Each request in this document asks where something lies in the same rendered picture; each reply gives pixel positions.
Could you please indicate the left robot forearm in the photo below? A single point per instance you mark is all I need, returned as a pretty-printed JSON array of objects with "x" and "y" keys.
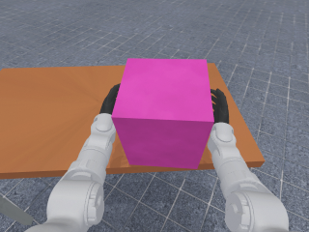
[{"x": 95, "y": 154}]

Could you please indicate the carton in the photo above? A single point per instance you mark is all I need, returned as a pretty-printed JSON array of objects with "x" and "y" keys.
[{"x": 163, "y": 112}]

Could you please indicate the right robot upper arm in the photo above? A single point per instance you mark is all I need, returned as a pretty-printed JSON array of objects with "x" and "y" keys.
[{"x": 254, "y": 211}]

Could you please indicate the robot right hand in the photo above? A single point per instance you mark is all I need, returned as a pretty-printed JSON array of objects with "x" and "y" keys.
[{"x": 221, "y": 111}]

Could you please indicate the table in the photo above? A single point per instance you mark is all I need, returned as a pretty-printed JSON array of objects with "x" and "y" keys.
[{"x": 46, "y": 115}]

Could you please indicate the left robot upper arm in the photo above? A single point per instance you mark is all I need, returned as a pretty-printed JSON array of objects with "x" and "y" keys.
[{"x": 74, "y": 206}]

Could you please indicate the robot left hand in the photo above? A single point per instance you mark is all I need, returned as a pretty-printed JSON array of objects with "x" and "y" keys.
[{"x": 109, "y": 102}]

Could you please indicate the right robot forearm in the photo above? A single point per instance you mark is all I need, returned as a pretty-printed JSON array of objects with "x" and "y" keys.
[{"x": 229, "y": 165}]

